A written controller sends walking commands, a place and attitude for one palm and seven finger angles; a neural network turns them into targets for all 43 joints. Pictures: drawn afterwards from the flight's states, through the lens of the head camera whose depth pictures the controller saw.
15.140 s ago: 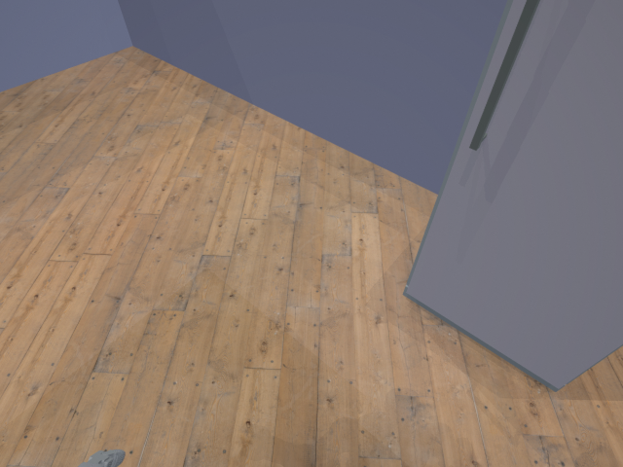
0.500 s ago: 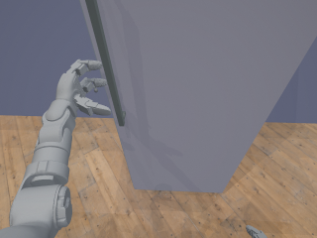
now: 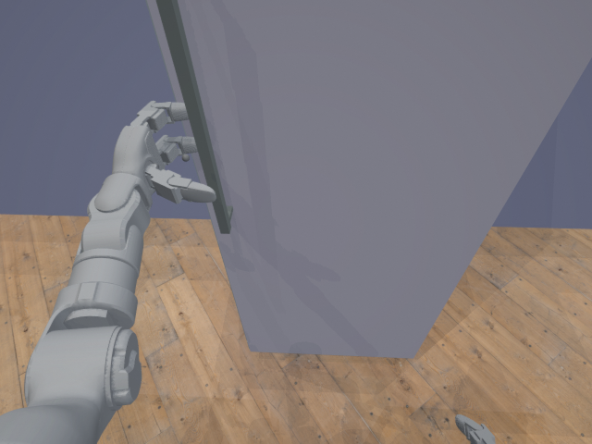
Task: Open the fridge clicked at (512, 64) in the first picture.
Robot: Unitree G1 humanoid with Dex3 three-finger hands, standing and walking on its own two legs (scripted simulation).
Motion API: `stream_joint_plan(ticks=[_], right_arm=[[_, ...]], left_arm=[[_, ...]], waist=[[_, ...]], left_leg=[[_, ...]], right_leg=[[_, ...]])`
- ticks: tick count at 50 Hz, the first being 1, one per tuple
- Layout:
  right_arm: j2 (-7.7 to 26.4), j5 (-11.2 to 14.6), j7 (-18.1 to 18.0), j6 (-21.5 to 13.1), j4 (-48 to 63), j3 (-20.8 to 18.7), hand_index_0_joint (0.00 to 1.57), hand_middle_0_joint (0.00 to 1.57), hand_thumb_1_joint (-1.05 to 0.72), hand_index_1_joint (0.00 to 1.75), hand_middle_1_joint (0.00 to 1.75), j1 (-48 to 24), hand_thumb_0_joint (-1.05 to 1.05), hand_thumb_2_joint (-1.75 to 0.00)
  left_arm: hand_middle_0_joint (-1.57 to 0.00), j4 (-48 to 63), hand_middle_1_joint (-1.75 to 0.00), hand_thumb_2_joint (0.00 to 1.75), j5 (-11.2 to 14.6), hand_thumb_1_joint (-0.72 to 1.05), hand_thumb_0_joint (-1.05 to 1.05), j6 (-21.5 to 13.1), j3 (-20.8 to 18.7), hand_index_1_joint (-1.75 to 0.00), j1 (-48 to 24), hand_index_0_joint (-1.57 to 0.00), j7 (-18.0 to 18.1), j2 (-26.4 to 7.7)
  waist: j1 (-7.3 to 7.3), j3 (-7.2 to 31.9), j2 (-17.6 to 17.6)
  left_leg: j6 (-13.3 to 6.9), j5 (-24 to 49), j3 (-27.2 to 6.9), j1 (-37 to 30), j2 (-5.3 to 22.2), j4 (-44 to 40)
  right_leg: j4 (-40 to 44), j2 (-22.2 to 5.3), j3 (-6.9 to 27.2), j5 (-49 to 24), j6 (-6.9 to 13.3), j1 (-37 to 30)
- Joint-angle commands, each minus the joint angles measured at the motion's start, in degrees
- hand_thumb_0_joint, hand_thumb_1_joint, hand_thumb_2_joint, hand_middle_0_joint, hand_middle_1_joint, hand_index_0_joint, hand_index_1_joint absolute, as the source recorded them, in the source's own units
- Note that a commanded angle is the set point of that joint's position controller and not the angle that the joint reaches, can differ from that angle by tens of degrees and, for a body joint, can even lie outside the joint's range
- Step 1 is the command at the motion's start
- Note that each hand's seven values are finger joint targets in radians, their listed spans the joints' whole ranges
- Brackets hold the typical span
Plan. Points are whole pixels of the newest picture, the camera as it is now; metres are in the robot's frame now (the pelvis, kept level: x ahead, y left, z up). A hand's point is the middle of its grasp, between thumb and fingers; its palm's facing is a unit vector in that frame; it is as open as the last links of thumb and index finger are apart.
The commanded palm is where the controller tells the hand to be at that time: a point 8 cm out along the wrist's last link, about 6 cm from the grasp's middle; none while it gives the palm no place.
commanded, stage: feel for the door with the fingertips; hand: left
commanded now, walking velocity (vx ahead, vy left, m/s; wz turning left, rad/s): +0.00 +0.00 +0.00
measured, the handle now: (201, 114) +0.48 +0.14 +0.21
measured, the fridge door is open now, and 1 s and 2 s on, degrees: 0 0 0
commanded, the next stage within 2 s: slide the fingers in behind the handle in 0.18 s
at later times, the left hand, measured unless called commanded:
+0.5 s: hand (183, 156) +0.44 +0.17 +0.18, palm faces -0.01 -1.00 +0.00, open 13.7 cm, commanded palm +0.42 +0.22 +0.17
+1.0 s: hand (193, 161) +0.44 +0.16 +0.17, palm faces +0.00 -1.00 -0.01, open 14.0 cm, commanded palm +0.41 +0.19 +0.17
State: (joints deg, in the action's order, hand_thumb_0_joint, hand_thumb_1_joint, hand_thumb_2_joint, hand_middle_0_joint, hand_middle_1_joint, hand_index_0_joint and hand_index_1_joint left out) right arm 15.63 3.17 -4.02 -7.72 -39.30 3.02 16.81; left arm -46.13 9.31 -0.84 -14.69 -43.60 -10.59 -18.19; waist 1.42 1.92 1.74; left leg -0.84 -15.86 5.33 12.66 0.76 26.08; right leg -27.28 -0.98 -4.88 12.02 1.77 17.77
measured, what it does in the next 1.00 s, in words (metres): stands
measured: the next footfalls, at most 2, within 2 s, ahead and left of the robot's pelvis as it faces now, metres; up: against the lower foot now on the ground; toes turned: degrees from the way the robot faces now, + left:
none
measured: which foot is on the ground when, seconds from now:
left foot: down 0.00-1.00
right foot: down 0.00-1.00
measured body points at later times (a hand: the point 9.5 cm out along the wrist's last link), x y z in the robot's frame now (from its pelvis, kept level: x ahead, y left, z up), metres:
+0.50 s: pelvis -0.01 +0.00 +0.00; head +0.01 -0.01 +0.45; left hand +0.44 +0.22 +0.18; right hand +0.07 -0.26 -0.12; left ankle -0.03 +0.11 -0.74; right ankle +0.02 -0.10 -0.74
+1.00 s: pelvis +0.00 +0.01 +0.00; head +0.01 -0.01 +0.45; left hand +0.43 +0.21 +0.17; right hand +0.10 -0.24 -0.11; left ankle -0.03 +0.11 -0.74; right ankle +0.02 -0.10 -0.74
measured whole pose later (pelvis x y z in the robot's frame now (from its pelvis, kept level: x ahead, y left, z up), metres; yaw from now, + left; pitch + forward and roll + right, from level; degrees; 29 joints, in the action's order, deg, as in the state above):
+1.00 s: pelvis +0.00 +0.01 +0.00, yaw +0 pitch +3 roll +0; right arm 15.4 2.9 -3.1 -8.7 -39.6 2.6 17.9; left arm -46.6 8.8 -2.5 -13.1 -44.0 -8.3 -16.3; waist 1.4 1.9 1.7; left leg -1.3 -16.0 5.5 13.8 0.5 26.9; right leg -27.5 -1.2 -4.5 11.8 1.4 18.7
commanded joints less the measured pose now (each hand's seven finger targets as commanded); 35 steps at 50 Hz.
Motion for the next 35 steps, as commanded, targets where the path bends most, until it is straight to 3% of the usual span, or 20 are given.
stream_joint_plan(ticks=[1,3,6,7,8,10,14,16,17,18,20,21,23,24,28,29,33,35], right_arm=[[7.65,0.33,-0.10,-2.10,6.73,-2.78,0.20,0.20,-0.90,0.30,0.30,-0.58,0.00,-0.90],[7.85,0.39,-0.08,-2.04,7.00,-2.98,0.20,0.20,-0.90,0.30,0.30,-0.55,0.00,-0.90],[7.55,0.39,-0.03,-2.10,6.71,-2.92,0.20,0.20,-0.90,0.30,0.30,-0.17,0.00,-0.90],[7.67,0.37,-0.01,-2.24,6.55,-3.03,0.20,0.20,-0.90,0.30,0.30,0.18,0.00,-0.90],[8.00,0.33,-0.13,-2.10,6.66,-3.14,0.20,0.20,-0.90,0.30,0.30,0.35,0.00,-0.90],[8.16,0.33,-0.28,-2.20,5.90,-2.95,0.20,0.20,-0.90,0.30,0.30,0.78,0.00,-0.90],[8.42,0.22,-0.42,-2.42,5.45,-2.81,0.20,0.20,-0.90,0.30,0.30,1.76,0.00,-0.90],[8.13,0.30,-0.28,-2.59,5.59,-2.77,0.20,0.20,-0.90,0.30,0.30,1.93,0.00,-0.90],[8.06,0.26,-0.18,-2.78,5.55,-2.70,0.20,0.20,-0.90,0.30,0.30,2.00,0.00,-0.90],[8.41,0.21,-0.10,-2.84,5.86,-2.99,0.20,0.20,-0.90,0.30,0.30,2.33,0.00,-0.90],[8.43,0.24,-0.01,-3.02,6.06,-2.84,0.20,0.20,-0.90,0.30,0.30,2.22,0.00,-0.90],[8.42,0.30,-0.04,-3.06,5.89,-2.79,0.20,0.20,-0.90,0.30,0.30,2.22,0.00,-0.90],[8.71,0.23,-0.02,-3.00,6.08,-3.06,0.20,0.20,-0.90,0.30,0.30,2.64,0.00,-0.90],[8.44,0.32,0.11,-3.15,6.33,-2.73,0.20,0.20,-0.90,0.30,0.30,2.11,0.00,-0.90],[8.75,0.26,0.09,-2.90,6.47,-2.91,0.20,0.20,-0.90,0.30,0.30,2.48,0.00,-0.90],[8.47,0.35,0.16,-3.12,6.68,-2.78,0.20,0.20,-0.90,0.30,0.30,2.11,0.00,-0.90],[8.54,0.35,0.29,-2.97,7.15,-3.04,0.20,0.20,-0.90,0.30,0.30,1.91,0.00,-0.90],[8.32,0.32,0.33,-3.22,7.11,-3.05,0.20,0.20,-0.90,0.30,0.30,1.59,0.00,-0.90]], left_arm=[[-0.30,11.02,-1.20,0.30,0.80,-0.50,0.00,-4.33,-3.22,-1.20,-26.88,-0.30,-0.13,-13.00],[-0.30,11.00,-1.20,0.30,0.63,-0.50,0.00,-4.61,-3.16,-1.20,-27.22,-0.30,-0.08,-13.34],[-0.30,11.55,-1.20,0.30,0.16,-0.50,0.00,-5.05,-1.80,-1.20,-29.59,-0.30,0.01,-12.26],[-0.30,11.29,-1.20,0.30,0.36,-0.50,0.00,-5.14,-1.88,-1.20,-29.96,-0.30,0.11,-12.14],[-0.30,10.10,-1.20,0.30,0.34,-0.50,0.00,-5.14,-2.91,-1.20,-29.41,-0.30,0.22,-13.59],[-0.30,7.10,-1.20,0.30,0.53,-0.50,0.00,-5.10,-2.98,-1.20,-30.82,-0.30,0.09,-13.80],[-0.30,4.57,-1.20,0.30,-0.19,-0.50,0.00,-6.17,-4.74,-1.20,-33.06,-0.30,-0.29,-17.12],[-0.30,4.35,-1.20,0.30,-0.27,-0.50,0.00,-6.76,-3.49,-1.20,-33.63,-0.30,-0.67,-15.64],[-0.30,3.43,-1.20,0.30,-0.12,-0.50,0.00,-6.97,-2.87,-1.20,-33.38,-0.30,-0.77,-14.58],[-0.30,3.38,-1.20,0.30,0.09,-0.50,0.00,-7.42,-4.17,-1.20,-32.24,-0.30,-0.72,-15.80],[-0.30,3.37,-1.20,0.30,0.30,-0.50,0.00,-7.84,-3.50,-1.20,-32.35,-0.30,-1.07,-15.13],[-0.30,2.15,-1.20,0.30,0.25,-0.50,0.00,-7.80,-3.63,-1.20,-32.20,-0.30,-1.16,-15.34],[-0.30,3.50,-1.20,0.30,-0.09,-0.50,0.00,-8.39,-4.84,-1.20,-32.08,-0.30,-1.06,-17.23],[-0.30,3.33,-1.20,0.30,0.03,-0.50,0.00,-8.16,-3.95,-1.20,-31.58,-0.30,-1.25,-15.93],[-0.30,3.12,-1.20,0.30,0.04,-0.50,0.00,-7.88,-4.66,-1.20,-30.44,-0.30,-1.18,-16.92],[-0.30,3.79,-1.20,0.30,0.26,-0.50,0.00,-7.75,-3.58,-1.20,-30.83,-0.30,-1.40,-15.25],[-0.30,6.00,-1.20,0.30,0.55,-0.50,0.00,-7.30,-3.42,-1.20,-29.04,-0.30,-1.27,-14.62],[-0.30,8.60,-1.20,0.30,0.72,-0.50,0.00,-7.36,-3.36,-1.20,-30.45,-0.30,-0.97,-14.34]], waist=[[0.35,17.57,-3.32],[0.46,16.54,-3.69],[0.82,16.80,-0.36],[1.09,17.18,-1.24],[0.85,16.66,-2.83],[1.81,14.89,-4.77],[1.69,15.92,-2.46],[1.88,16.34,-0.38],[1.90,15.61,-1.08],[1.58,16.35,-3.06],[1.83,16.85,-4.07],[1.78,15.40,-3.97],[1.17,17.31,-2.66],[1.28,16.58,-1.05],[1.22,16.31,-2.87],[1.47,15.78,-2.13],[0.99,17.00,-2.93],[1.00,17.65,-1.47]], left_leg=[[-1.38,14.28,-3.48,-1.03,-0.35,-2.12],[-1.57,13.46,-3.39,-0.64,-0.30,-2.20],[-1.33,13.01,-3.67,-1.60,-0.29,-2.34],[-1.37,12.49,-3.79,-1.89,-0.24,-2.26],[-1.45,11.90,-3.89,-1.11,-0.14,-2.42],[-1.74,9.26,-3.71,0.39,-0.18,-2.52],[-1.63,8.10,-3.92,1.41,-0.37,-2.59],[-1.51,7.72,-3.74,1.21,-0.54,-2.24],[-1.42,7.39,-3.98,1.49,-0.43,-2.31],[-1.59,8.06,-4.09,1.48,-0.35,-2.19],[-1.67,7.15,-3.83,2.06,-0.29,-2.21],[-1.63,6.16,-3.82,2.76,-0.21,-2.28],[-1.55,7.13,-3.96,2.00,-0.22,-2.31],[-1.58,6.99,-3.82,2.01,-0.37,-2.27],[-1.63,6.82,-4.01,2.47,-0.14,-2.31],[-1.59,6.68,-3.91,2.40,-0.18,-2.34],[-1.60,8.00,-3.81,1.72,-0.11,-2.11],[-1.48,8.67,-3.93,0.66,-0.11,-2.15]], right_leg=[[1.42,-0.27,4.32,-18.50,0.29,-11.51],[1.65,-0.29,4.30,-17.65,0.21,-11.17],[1.73,-0.08,4.30,-16.19,0.52,-9.82],[1.90,0.01,4.27,-15.56,0.47,-9.45],[2.03,-0.03,4.14,-14.76,0.36,-9.82],[2.62,0.00,4.57,-13.07,0.03,-8.78],[2.30,-0.20,4.78,-11.58,0.24,-9.00],[2.28,-0.14,4.93,-11.20,0.31,-8.29],[2.18,-0.05,4.68,-10.73,0.40,-7.75],[2.06,-0.01,4.49,-11.15,0.36,-8.42],[2.02,0.07,4.84,-10.80,0.11,-8.54],[2.18,0.05,4.82,-9.77,0.14,-7.85],[1.72,0.00,4.69,-10.25,0.34,-8.72],[1.80,0.06,4.96,-10.36,0.39,-8.23],[1.90,0.09,4.68,-9.86,0.30,-8.22],[1.88,0.16,4.70,-9.92,0.27,-7.69],[1.66,0.19,4.54,-11.01,0.31,-8.55],[1.70,0.36,4.67,-11.58,0.39,-8.53]])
